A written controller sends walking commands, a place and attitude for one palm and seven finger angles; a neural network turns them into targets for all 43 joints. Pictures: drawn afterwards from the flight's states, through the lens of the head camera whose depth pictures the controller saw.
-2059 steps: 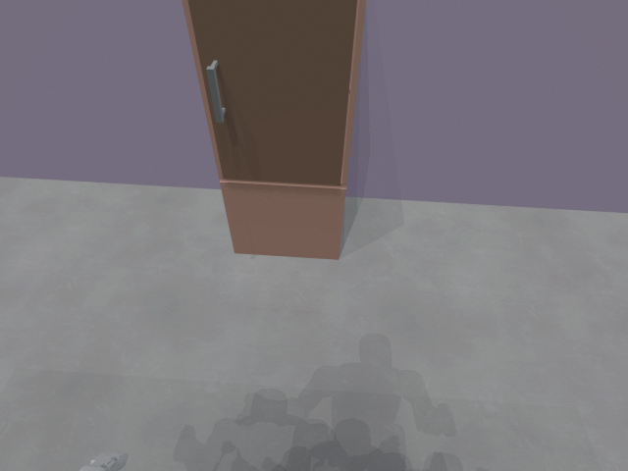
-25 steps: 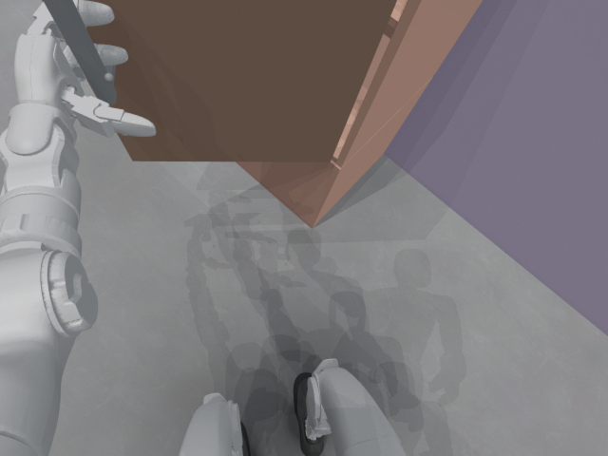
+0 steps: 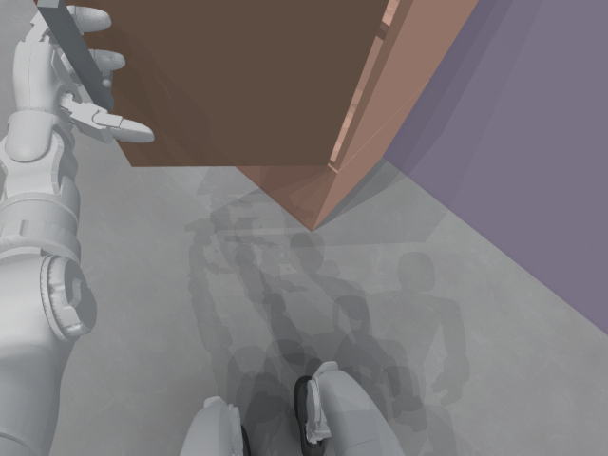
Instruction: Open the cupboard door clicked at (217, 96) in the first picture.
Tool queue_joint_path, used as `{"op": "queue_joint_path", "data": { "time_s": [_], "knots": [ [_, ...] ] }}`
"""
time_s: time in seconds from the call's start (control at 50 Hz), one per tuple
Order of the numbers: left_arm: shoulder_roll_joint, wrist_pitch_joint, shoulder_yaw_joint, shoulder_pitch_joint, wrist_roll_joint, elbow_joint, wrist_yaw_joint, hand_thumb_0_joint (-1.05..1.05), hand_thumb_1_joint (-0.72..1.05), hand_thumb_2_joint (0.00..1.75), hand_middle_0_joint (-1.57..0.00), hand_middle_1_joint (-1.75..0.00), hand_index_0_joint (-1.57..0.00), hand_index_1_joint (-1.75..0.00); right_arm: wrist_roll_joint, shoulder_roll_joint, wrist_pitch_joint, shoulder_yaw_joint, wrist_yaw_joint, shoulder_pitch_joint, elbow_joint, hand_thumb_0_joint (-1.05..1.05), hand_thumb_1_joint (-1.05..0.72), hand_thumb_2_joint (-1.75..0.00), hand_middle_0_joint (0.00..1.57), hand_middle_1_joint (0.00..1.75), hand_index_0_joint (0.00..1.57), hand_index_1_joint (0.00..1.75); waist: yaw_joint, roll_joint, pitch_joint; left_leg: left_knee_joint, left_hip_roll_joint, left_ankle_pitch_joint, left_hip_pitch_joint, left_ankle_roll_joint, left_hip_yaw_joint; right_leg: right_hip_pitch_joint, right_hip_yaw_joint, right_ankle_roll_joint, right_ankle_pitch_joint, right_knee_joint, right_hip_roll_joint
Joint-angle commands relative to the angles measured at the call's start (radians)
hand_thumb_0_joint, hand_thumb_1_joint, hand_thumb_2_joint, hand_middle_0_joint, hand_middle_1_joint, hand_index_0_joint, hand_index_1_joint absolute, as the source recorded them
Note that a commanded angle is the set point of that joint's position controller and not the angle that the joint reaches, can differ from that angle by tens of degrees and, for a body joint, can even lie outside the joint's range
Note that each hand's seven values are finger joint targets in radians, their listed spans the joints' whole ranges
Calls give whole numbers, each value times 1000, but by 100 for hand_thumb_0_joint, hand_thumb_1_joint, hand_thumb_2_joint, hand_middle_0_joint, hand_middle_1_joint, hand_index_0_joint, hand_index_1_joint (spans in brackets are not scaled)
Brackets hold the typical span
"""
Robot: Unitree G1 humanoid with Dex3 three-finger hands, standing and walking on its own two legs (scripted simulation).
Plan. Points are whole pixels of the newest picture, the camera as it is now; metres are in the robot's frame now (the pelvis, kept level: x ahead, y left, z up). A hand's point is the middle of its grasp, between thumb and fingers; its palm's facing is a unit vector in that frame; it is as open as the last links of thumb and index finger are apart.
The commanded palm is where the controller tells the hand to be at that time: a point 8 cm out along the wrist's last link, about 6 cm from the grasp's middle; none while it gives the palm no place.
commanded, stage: slide the fingers in behind the handle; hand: left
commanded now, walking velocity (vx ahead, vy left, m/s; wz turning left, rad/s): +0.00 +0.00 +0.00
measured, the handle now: (84, 47) +0.61 +0.19 +0.06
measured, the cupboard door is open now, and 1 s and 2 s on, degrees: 46 47 85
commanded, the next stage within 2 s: close the thumb around the handle in 0.02 s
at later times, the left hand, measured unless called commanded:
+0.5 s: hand (102, 88) +0.55 +0.17 +0.06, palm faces -0.05 -1.00 -0.03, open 9.9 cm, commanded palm +0.54 +0.20 +0.06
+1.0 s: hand (106, 87) +0.55 +0.16 +0.06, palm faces -0.02 -1.00 -0.04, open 5.4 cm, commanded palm +0.53 +0.20 +0.06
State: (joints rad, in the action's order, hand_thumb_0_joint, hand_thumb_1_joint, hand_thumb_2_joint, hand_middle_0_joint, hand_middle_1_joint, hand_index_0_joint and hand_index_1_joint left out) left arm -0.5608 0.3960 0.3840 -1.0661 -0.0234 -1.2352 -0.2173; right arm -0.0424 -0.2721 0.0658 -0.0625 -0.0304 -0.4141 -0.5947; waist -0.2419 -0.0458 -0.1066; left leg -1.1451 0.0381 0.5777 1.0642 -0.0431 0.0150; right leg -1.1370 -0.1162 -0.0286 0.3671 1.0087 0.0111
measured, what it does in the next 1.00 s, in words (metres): stands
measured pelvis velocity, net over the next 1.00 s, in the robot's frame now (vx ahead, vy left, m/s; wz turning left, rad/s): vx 0.00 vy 0.00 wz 0.00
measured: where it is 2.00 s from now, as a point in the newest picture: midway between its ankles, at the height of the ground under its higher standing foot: outside the picture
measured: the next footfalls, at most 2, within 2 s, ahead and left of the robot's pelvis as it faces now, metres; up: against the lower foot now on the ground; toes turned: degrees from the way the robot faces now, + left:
none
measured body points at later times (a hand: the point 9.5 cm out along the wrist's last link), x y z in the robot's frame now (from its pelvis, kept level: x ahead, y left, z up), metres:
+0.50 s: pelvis +0.00 +0.01 +0.00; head +0.17 +0.04 +0.41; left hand +0.55 +0.22 +0.06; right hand -0.03 -0.24 -0.10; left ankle -0.03 +0.09 -0.65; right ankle +0.05 -0.11 -0.65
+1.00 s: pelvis +0.00 +0.00 +0.00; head +0.17 +0.03 +0.42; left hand +0.55 +0.22 +0.07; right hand -0.03 -0.25 -0.10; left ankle -0.03 +0.09 -0.65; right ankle +0.05 -0.11 -0.65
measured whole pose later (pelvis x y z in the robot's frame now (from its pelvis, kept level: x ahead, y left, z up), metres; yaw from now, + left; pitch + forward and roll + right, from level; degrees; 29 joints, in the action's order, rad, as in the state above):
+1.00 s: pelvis +0.00 +0.00 +0.00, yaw +0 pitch +28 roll -4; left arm -0.53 0.41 0.38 -1.04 -0.01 -1.23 -0.18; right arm -0.05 -0.26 0.08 -0.06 -0.04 -0.42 -0.61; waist -0.24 -0.05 -0.12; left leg -1.14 0.03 0.58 1.05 -0.05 0.01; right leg -1.12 -0.12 -0.02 0.37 1.00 0.01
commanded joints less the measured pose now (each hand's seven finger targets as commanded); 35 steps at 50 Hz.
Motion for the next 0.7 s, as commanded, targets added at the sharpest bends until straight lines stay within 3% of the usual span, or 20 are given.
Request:
{"op": "queue_joint_path", "data": {
  "time_s": [0.0,0.04,0.1,0.16,0.18,0.2,0.22,0.28,0.34,0.38,0.42,0.44,0.46,0.48,0.54,0.6,0.62,0.68],
  "knots": [
    [-221,68,17,-465,-23,201,-3,0,-50,30,-30,-120,-30,-120,-4,-191,1,67,12,-233,15,0,-90,-90,20,30,20,30,-26,-132,-529,120,-16,-521,-255,22,-83,412,86,-3,-358,-50,32],
    [-209,71,12,-468,-23,215,-2,0,-50,30,-30,-120,-30,-120,-4,-190,-2,70,10,-231,15,0,-90,-90,20,30,20,30,-22,-153,-572,113,-17,-533,-277,24,-80,411,90,-1,-366,-47,31],
    [-210,79,17,-462,-23,216,-1,0,-50,30,-30,-120,-30,-120,-7,-191,-4,70,10,-233,17,0,-90,-90,20,30,20,30,-20,-160,-574,109,-15,-553,-288,27,-86,394,84,-5,-366,-39,32],
    [-218,72,16,-472,-19,200,-2,0,-33,37,-31,-122,-31,-122,-6,-193,0,69,11,-230,11,0,-90,-90,20,30,20,30,-24,-154,-553,108,-14,-534,-272,29,-87,384,85,-1,-348,-41,31],
    [-236,70,32,-468,-17,199,0,0,-28,40,-32,-122,-32,-122,-6,-195,1,70,12,-232,9,0,-90,-90,20,30,20,30,-23,-144,-560,110,-14,-540,-279,29,-88,390,83,-1,-351,-42,31],
    [-228,79,26,-476,-21,231,-1,0,-22,42,-32,-123,-32,-123,-7,-195,-1,71,12,-233,18,0,-90,-90,20,30,20,30,-18,-181,-583,113,-13,-578,-317,34,-97,375,79,-5,-358,-35,31],
    [-222,80,24,-467,-20,232,-1,0,-16,44,-32,-124,-32,-124,-8,-193,1,72,10,-235,13,0,-90,-90,20,30,20,30,-13,-180,-611,109,-11,-602,-334,39,-99,381,78,-3,-371,-33,32],
    [-197,73,6,-455,-23,210,-4,0,0,52,-34,-125,-34,-125,-7,-193,3,73,8,-228,10,0,-90,-90,20,30,20,30,-23,-161,-564,108,-9,-581,-321,39,-98,358,76,1,-351,-42,33],
    [-193,71,8,-445,-26,204,-5,0,17,59,-35,-127,-35,-127,-5,-194,4,73,8,-229,8,0,-90,-90,20,30,20,30,-19,-172,-564,113,-8,-593,-337,44,-103,345,69,-1,-341,-41,33],
    [-195,61,4,-456,-23,175,-4,0,28,64,-36,-128,-36,-128,-5,-196,6,70,11,-230,5,0,-90,-90,20,30,20,30,-29,-136,-521,118,-8,-548,-298,39,-105,339,69,1,-314,-46,34],
    [-186,73,-3,-486,-21,208,3,0,40,68,-36,-130,-36,-130,-8,-196,3,71,11,-232,6,0,-90,-90,20,30,20,30,-24,-191,-545,122,-6,-579,-352,51,-120,305,63,-1,-296,-41,33],
    [-149,69,-33,-496,-20,191,4,0,45,71,-37,-130,-37,-130,-8,-194,1,71,9,-229,1,0,-90,-90,20,30,20,30,-41,-172,-537,116,-4,-572,-353,52,-122,281,60,1,-287,-41,34],
    [-196,75,5,-505,-19,204,10,0,51,73,-37,-131,-37,-131,-12,-198,1,71,11,-232,-2,0,-90,-90,20,30,20,30,-29,-182,-541,113,-3,-576,-348,53,-121,290,61,-2,-289,-38,33],
    [-194,76,4,-501,-18,202,13,0,56,76,-38,-131,-38,-131,-12,-197,2,71,10,-236,1,0,-90,-90,20,30,20,30,-33,-162,-557,111,-5,-583,-344,51,-121,310,63,-1,-304,-36,34],
    [-181,86,-7,-514,-15,217,16,0,73,83,-39,-133,-39,-133,-14,-195,1,73,9,-239,-3,0,-90,-90,20,30,20,30,-32,-194,-588,103,-2,-645,-384,63,-132,293,60,-2,-324,-28,32],
    [-185,79,1,-485,-14,189,18,0,90,90,-40,-135,-40,-135,-14,-196,4,71,8,-241,1,0,-90,-90,20,30,20,30,-30,-174,-558,106,-3,-631,-361,58,-126,296,58,-3,-317,-31,34],
    [-209,79,13,-487,-8,200,20,0,90,90,-40,-135,-40,-135,-13,-198,7,72,8,-239,0,0,-90,-90,20,30,20,30,-24,-187,-571,107,-1,-640,-363,62,-126,302,60,-2,-323,-30,32],
    [-180,77,-6,-476,-7,238,22,0,90,90,-40,-135,-40,-135,-14,-193,11,75,5,-238,8,0,-90,-90,20,30,20,30,-13,-211,-600,109,1,-678,-401,67,-127,309,59,-3,-338,-31,32]
  ]
}}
